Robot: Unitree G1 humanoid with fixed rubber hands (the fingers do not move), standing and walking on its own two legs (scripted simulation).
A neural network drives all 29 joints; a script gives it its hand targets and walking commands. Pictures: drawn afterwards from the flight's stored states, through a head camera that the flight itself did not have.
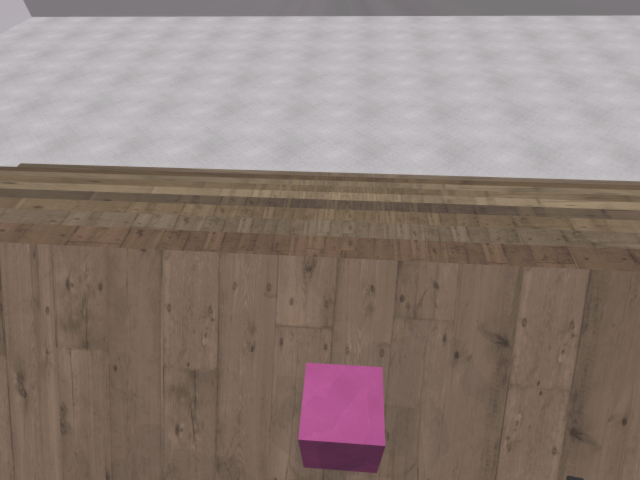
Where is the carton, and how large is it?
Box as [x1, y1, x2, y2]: [298, 363, 384, 472]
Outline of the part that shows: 306,363 298,436 303,465 306,467 376,472 384,448 382,368 370,366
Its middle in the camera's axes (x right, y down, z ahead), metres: +0.06 +0.49 +1.09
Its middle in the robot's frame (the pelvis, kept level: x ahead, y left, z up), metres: +0.45 -0.02 -0.66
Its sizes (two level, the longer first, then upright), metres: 0.210 0.200 0.250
